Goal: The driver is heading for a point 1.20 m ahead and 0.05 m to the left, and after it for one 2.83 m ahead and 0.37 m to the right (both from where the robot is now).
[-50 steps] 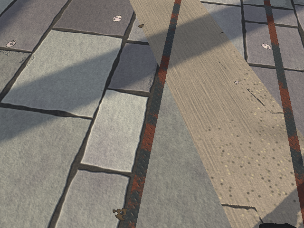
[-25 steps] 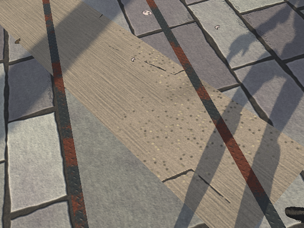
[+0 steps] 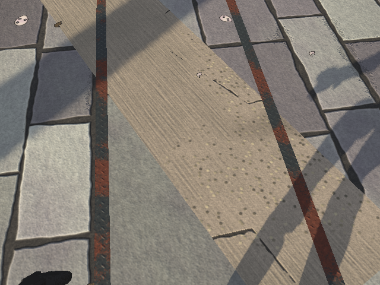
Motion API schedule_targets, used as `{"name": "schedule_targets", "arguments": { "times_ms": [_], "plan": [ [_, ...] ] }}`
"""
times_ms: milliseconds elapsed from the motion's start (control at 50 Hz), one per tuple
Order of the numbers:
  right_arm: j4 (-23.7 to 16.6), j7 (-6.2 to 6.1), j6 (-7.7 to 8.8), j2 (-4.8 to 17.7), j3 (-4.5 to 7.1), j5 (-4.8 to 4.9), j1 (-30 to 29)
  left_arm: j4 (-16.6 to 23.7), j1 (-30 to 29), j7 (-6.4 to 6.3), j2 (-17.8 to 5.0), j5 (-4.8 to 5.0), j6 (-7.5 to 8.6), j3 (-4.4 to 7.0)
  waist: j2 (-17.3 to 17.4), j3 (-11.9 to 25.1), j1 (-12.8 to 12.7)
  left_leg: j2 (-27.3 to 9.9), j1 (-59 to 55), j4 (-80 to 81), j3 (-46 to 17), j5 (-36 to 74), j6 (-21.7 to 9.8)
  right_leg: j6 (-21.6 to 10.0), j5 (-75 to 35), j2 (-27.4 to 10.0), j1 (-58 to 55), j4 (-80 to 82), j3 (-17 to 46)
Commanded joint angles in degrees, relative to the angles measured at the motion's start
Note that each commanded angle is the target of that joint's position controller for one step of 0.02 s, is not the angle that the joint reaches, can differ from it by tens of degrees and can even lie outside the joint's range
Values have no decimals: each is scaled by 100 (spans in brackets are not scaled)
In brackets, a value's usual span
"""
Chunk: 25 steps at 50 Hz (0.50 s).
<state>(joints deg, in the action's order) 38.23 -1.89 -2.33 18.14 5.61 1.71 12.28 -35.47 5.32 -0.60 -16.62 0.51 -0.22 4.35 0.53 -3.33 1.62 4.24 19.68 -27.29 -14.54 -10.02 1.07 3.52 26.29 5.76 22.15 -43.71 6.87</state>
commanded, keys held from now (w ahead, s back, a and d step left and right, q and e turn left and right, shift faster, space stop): q+shift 0.30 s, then e+shift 0.16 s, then w+e+shift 0.54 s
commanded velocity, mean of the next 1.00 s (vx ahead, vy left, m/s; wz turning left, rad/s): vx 0.33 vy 0.00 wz -0.01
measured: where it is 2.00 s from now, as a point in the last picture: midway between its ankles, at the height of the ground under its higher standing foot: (243, 129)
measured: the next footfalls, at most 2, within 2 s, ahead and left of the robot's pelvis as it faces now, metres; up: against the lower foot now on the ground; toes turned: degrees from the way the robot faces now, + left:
right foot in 0.06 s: +0.06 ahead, -0.12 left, +0.00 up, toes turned +12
left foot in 0.50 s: +0.01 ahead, +0.15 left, +0.00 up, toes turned +17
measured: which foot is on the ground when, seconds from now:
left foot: down 0.00-0.08, up 0.10-0.48, down 0.50-0.98, up 1.00-1.00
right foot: up 0.00-0.04, down 0.06-0.50, up 0.52-0.98, down 1.00-1.00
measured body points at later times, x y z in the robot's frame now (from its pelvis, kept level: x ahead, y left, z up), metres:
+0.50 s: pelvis +0.01 +0.00 +0.00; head +0.05 +0.01 +0.45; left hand +0.01 +0.30 -0.11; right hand +0.29 -0.16 -0.09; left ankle -0.03 +0.14 -0.74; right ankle +0.02 -0.12 -0.74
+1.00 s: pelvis +0.24 -0.02 -0.05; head +0.26 -0.04 +0.40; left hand +0.45 +0.24 -0.11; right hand +0.22 -0.31 -0.18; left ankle -0.02 +0.14 -0.72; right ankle +0.35 -0.11 -0.74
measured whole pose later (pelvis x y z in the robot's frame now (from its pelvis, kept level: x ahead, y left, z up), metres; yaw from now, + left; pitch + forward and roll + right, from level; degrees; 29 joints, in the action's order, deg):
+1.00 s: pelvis +0.24 -0.02 -0.05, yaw -5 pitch +2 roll +2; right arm 48.7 -0.3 2.8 17.4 4.0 -2.5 24.5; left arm -36.6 6.6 4.6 -18.7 -1.1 -1.1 3.7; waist 0.6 -0.8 0.7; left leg -10.1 -12.5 -26.4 20.1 -29.9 7.6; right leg -9.9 16.4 -1.4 35.3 -45.7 -7.0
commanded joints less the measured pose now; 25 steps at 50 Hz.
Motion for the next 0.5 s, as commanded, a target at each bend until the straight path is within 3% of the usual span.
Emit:
{"name": "schedule_targets", "arguments": {
  "times_ms": [20,40,60,80,100,120,140,160,180,220,280,320,380,400,440,460,480,500],
  "plan": [
    [-601,-41,-35,1030,314,36,-471,239,341,74,-328,38,145,120,1062,1176,-209,-987,-763,516,-1586,1083,-1009,-16,-677,130,-565,1221,-149],
    [-646,-45,-42,1005,301,82,-611,140,587,69,-388,30,158,168,1056,1167,-364,-862,-496,422,-1589,681,-873,-71,-1200,89,-1025,1887,-207],
    [-657,-49,-34,866,253,98,-571,54,768,36,-551,16,150,244,929,1167,-405,-624,-13,212,-1458,-88,-637,-197,-1598,-214,-1649,2375,-108],
    [-614,-24,-35,504,149,24,-207,119,848,-24,-959,-75,110,334,-89,1274,-232,-72,818,-916,-818,-1876,-305,-684,-1218,-1507,-2335,2696,1126],
    [-741,-7,43,537,182,7,-100,227,503,7,-1239,-369,93,350,-1536,880,-12,448,1731,-2297,12,-2588,-72,-1460,-1240,-2637,-1721,3071,2719],
    [-676,10,100,979,299,-53,-1,389,144,-8,-1005,-422,158,289,-1259,586,122,-154,1798,-3312,181,-2306,84,-1718,-1362,-2885,-1321,3125,2632],
    [-534,19,73,1173,363,-32,26,446,-162,-68,-676,-343,177,192,-807,399,173,-315,1757,-3702,377,-1864,166,-1559,-1372,-2513,-1084,3012,1851],
    [-390,5,17,1068,353,-42,144,490,-300,-129,-556,-248,177,152,-558,332,174,-357,1764,-3984,474,-1486,256,-1363,-1426,-2092,-1092,2917,1242],
    [-356,9,-25,939,324,-52,207,469,-324,-189,-531,-175,170,133,-550,299,141,-421,1895,-4347,586,-1189,342,-1312,-1771,-1943,-1185,2840,841],
    [-502,59,-39,747,238,-10,4,408,-53,-267,-533,-182,147,101,-623,279,-52,-612,2072,-4571,943,-901,504,-1416,-2530,-1835,-1321,2816,191],
    [-808,120,-20,562,117,8,-517,252,491,-297,-678,-224,67,154,-700,380,-423,-849,2412,-3938,1165,-831,694,-1640,-3034,-2030,-2046,2780,-70],
    [-937,160,-3,430,38,-52,-688,152,733,-251,-836,-200,32,212,-652,538,-550,-902,2210,-3463,1164,-1040,708,-1789,-3499,-2183,-2254,2699,-87],
    [-929,153,27,203,-91,-152,-639,80,587,-80,-976,-93,16,230,-659,740,-405,-687,1220,-2465,1250,-1504,525,-1894,-4068,-2172,-1975,2548,-238],
    [-853,137,34,186,-111,-162,-549,59,469,-21,-936,-49,32,203,-733,778,-329,-616,792,-2025,1338,-1505,456,-1868,-4162,-2108,-1799,2496,-294],
    [-652,99,42,98,-140,-198,-371,-82,435,92,-642,36,103,64,-872,828,-207,-502,-104,-737,1430,-1025,338,-1713,-4093,-1909,-1592,2313,-276],
    [-546,93,52,112,-125,-205,-213,-149,409,128,-622,109,123,34,-901,767,-68,-358,-651,210,1557,-308,234,-1559,-4073,-1795,-1430,2142,-285],
    [-488,95,63,279,-79,-177,-28,-238,585,149,-670,183,148,32,-864,876,17,-292,-1421,948,1630,232,89,-1325,-3175,-1707,-1103,2097,-245],
    [-482,55,78,584,9,-132,244,-255,717,181,-612,137,202,-7,-711,1144,54,-655,-2434,569,1290,195,-67,-1023,-1914,-1518,-441,1898,-186]
  ]
}}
